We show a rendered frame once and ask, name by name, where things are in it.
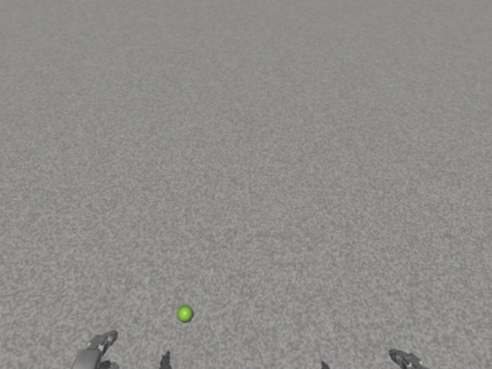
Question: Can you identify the left robot hand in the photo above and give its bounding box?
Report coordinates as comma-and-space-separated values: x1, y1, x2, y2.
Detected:
71, 331, 119, 369

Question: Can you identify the ball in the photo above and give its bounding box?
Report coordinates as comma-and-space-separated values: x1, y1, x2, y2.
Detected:
177, 305, 193, 322

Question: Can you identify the right robot hand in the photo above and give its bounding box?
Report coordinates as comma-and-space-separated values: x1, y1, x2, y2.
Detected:
389, 349, 430, 369

